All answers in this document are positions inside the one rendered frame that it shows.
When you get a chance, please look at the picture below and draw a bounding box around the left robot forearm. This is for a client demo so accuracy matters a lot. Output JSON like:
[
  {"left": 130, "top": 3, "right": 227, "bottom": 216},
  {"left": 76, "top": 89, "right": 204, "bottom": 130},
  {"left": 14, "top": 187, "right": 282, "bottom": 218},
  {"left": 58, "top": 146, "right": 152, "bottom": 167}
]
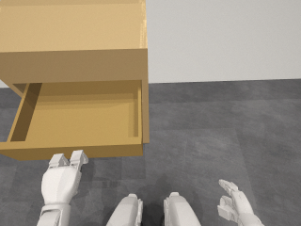
[{"left": 37, "top": 202, "right": 71, "bottom": 226}]

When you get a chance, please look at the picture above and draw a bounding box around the right robot forearm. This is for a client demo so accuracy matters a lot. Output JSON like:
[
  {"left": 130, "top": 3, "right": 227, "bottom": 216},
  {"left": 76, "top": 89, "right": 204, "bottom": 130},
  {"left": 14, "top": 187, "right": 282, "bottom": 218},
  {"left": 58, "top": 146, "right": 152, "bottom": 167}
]
[{"left": 237, "top": 213, "right": 264, "bottom": 226}]

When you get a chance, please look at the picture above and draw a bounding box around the drawer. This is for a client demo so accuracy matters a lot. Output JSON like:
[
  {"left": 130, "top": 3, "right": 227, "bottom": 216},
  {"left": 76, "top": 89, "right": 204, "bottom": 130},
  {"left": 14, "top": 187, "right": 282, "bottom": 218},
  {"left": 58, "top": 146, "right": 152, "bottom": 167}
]
[{"left": 0, "top": 79, "right": 143, "bottom": 161}]

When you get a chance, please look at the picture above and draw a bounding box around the robot right thigh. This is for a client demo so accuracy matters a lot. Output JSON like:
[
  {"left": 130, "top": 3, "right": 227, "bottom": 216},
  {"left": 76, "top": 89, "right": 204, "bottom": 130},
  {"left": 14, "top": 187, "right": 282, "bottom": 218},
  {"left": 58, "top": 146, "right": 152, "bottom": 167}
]
[{"left": 164, "top": 195, "right": 201, "bottom": 226}]

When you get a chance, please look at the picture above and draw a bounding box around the left robot hand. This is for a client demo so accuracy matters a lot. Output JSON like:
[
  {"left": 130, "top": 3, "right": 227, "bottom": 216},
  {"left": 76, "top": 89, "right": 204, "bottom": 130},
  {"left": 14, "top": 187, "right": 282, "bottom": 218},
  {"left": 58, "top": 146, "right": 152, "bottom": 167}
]
[{"left": 41, "top": 150, "right": 88, "bottom": 205}]

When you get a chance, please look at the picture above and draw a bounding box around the cabinet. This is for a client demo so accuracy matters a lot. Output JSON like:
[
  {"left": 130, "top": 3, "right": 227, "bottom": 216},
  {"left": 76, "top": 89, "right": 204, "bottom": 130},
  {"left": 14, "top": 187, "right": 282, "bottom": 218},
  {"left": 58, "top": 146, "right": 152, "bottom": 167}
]
[{"left": 0, "top": 0, "right": 150, "bottom": 144}]

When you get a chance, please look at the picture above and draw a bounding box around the right robot shin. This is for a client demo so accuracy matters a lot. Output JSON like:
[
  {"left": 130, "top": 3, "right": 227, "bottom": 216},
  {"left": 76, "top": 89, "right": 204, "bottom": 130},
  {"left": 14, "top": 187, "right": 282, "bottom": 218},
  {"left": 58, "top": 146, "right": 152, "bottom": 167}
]
[{"left": 165, "top": 192, "right": 179, "bottom": 226}]

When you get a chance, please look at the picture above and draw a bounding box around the right robot hand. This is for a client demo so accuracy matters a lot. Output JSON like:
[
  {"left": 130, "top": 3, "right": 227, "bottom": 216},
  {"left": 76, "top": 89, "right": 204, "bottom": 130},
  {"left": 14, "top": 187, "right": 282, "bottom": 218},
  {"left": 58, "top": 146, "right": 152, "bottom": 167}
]
[{"left": 217, "top": 179, "right": 254, "bottom": 223}]

